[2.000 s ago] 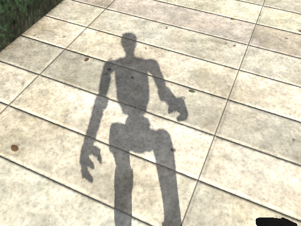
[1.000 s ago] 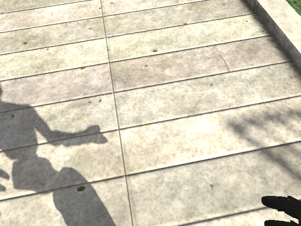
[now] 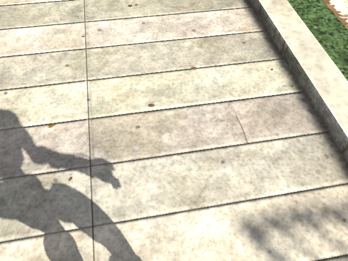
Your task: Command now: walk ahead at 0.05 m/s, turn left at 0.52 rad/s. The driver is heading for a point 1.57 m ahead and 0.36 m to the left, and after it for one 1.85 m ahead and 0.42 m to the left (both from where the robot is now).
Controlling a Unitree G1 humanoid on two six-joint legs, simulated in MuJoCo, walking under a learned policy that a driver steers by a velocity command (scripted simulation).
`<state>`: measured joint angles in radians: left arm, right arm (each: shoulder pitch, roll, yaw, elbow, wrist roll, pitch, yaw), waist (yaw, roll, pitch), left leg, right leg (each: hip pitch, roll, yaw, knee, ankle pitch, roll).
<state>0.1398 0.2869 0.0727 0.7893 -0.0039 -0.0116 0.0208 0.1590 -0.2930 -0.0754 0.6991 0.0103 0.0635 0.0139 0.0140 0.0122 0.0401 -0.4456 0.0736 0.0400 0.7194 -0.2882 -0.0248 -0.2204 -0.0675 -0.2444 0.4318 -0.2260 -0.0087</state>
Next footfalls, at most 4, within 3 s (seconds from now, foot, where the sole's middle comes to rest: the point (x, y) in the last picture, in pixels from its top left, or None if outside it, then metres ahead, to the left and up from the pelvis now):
0.04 left None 0.07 0.12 -0.78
0.50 right None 0.12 -0.11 -0.78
0.90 left None -0.01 0.13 -0.78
1.18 right None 0.11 -0.09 -0.78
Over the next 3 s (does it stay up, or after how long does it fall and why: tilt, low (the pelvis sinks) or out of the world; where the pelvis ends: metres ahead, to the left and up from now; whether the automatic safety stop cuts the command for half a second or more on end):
stays up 0.32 0.13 0.00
